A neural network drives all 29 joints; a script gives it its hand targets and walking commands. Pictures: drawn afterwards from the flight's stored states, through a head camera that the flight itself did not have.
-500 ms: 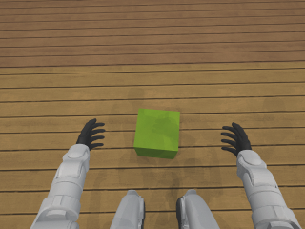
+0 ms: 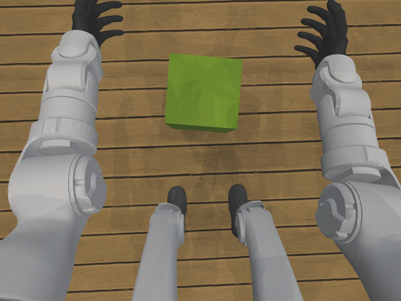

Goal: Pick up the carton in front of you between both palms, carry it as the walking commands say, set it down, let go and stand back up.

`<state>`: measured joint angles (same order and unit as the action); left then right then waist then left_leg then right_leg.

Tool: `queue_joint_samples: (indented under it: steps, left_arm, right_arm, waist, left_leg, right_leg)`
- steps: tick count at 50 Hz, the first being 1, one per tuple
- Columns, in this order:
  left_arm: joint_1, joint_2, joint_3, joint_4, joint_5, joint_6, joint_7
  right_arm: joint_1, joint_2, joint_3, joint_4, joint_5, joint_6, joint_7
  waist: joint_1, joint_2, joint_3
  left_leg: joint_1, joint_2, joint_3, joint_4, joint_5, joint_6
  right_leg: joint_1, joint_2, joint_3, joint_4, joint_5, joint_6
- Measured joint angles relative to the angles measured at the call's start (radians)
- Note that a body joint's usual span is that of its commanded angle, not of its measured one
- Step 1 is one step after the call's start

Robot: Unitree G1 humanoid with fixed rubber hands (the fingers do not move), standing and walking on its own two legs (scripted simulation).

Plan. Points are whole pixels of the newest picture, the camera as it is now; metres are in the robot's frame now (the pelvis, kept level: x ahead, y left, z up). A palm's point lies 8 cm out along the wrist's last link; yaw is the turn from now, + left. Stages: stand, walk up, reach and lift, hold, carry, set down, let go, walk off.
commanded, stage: reach and lift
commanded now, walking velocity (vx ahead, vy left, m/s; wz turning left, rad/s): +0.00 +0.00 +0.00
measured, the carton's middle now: (202, 99) +0.53 +0.00 -0.53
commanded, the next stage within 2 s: none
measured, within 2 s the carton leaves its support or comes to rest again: leaves its support in 1.78 s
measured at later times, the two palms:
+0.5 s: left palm (129, 80) +0.54 +0.19 -0.31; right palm (283, 90) +0.51 -0.19 -0.31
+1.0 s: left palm (146, 91) +0.54 +0.18 -0.47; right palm (263, 99) +0.51 -0.19 -0.46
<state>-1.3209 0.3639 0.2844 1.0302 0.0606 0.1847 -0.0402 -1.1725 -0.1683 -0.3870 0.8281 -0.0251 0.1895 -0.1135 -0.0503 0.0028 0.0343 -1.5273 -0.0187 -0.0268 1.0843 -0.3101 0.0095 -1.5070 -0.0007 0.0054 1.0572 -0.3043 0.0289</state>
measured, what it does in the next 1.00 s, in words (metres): lowers itself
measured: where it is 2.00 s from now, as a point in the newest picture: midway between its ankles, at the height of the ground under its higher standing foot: (208, 221)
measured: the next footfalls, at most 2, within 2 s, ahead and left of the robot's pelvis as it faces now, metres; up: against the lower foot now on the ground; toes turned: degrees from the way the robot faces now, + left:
none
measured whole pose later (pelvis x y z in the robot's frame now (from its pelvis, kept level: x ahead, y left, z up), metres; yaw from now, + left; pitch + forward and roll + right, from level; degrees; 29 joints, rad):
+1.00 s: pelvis -0.04 +0.00 -0.28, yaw -2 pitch +37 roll -3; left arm -1.62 0.48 0.03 1.22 -0.19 0.08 0.05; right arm -1.52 -0.30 -0.19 1.11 0.18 0.08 -0.15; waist -0.03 -0.02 0.45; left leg -2.24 -0.03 -0.04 2.21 -0.61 -0.01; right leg -2.22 0.06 0.02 2.17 -0.59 0.07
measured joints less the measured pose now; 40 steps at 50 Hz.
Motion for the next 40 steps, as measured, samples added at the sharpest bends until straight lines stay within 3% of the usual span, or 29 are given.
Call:
queue_joint_samples:
  steps: [8, 15, 29, 40]
  left_arm:
    - [0.033, -0.049, 0.079, -0.017, 0.071, -0.057, -0.007]
    - [0.068, -0.078, 0.104, -0.001, 0.085, -0.092, 0.009]
    - [-0.084, 0.073, -0.136, 0.017, -0.156, -0.059, 0.076]
    - [-0.276, 0.118, -0.217, 0.166, -0.215, -0.056, 0.081]
  right_arm:
    - [0.037, 0.041, -0.063, -0.009, -0.068, -0.069, 0.03]
    - [0.048, 0.054, -0.084, 0.03, -0.09, -0.105, 0.029]
    - [-0.123, -0.07, 0.126, 0.067, 0.145, -0.053, -0.046]
    - [-0.318, -0.116, 0.161, 0.234, 0.185, -0.059, -0.044]
  waist:
    - [0.009, 0.003, -0.077]
    - [0.018, 0.005, -0.132]
    - [0.015, -0.016, 0.074]
    - [0.016, -0.023, 0.281]
  left_leg:
    - [-0.096, -0.008, -0.014, 0.007, -0.015, -0.006]
    - [-0.283, -0.02, -0.028, 0.205, -0.102, -0.018]
    - [-0.646, -0.036, -0.038, 0.79, -0.234, -0.038]
    - [-0.736, -0.039, -0.032, 1.013, -0.241, -0.038]
  right_leg:
    - [-0.097, 0.015, 0.021, 0.002, -0.01, 0.009]
    - [-0.288, 0.033, 0.037, 0.203, -0.095, 0.018]
    - [-0.652, 0.061, 0.024, 0.787, -0.229, 0.026]
    - [-0.736, 0.063, 0.018, 1.006, -0.238, 0.04]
